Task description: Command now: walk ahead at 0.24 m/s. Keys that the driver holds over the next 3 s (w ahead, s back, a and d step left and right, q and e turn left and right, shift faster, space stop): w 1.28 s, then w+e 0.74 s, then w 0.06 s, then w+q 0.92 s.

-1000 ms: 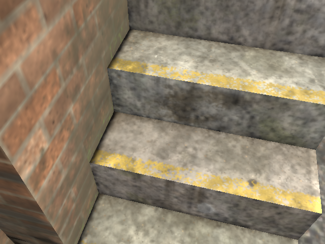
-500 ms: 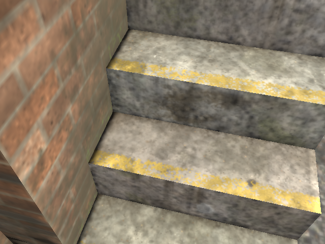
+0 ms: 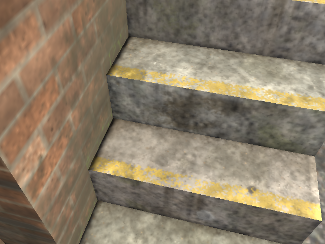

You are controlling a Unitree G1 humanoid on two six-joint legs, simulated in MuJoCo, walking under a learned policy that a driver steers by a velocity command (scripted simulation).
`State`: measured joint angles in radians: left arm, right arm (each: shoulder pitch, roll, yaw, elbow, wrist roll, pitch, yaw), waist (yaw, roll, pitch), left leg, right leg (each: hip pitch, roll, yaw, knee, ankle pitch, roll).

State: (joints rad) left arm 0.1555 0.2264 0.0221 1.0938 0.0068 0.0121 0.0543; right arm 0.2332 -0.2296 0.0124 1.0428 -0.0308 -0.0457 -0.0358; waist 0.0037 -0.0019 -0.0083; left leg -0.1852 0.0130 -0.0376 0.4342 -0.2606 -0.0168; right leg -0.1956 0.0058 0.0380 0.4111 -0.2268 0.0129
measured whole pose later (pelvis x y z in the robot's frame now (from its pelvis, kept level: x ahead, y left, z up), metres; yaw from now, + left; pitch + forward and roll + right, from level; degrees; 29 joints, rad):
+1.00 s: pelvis +0.13 -0.04 +0.00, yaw +1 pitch +2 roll +1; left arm 0.51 0.13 -0.02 1.16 0.03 -0.02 0.04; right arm 0.15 -0.13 0.04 0.81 0.00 -0.03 -0.03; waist 0.06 0.03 -0.03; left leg -1.14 0.04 0.00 2.12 -0.25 0.01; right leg -0.22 0.01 -0.08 0.44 -0.27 -0.08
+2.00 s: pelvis +0.41 -0.19 +0.22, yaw -21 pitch +5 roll +1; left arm 0.25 0.15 0.01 0.79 0.02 -0.05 -0.03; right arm 0.13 -0.38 -0.09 0.76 0.01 -0.05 -0.01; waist 0.10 0.12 -0.05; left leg -0.53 0.20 0.02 1.37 -0.30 -0.01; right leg -0.40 -0.05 0.07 0.69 -0.07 -0.12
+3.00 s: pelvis +0.42 -0.16 +0.19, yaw +3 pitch +1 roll -1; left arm 0.49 0.18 -0.03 0.86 0.06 -0.07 0.08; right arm 0.10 -0.12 0.08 0.55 0.02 0.03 0.01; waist 0.08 0.02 -0.02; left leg -1.32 0.13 -0.09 2.21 -0.22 -0.05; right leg 0.02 -0.02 -0.29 0.43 -0.47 0.00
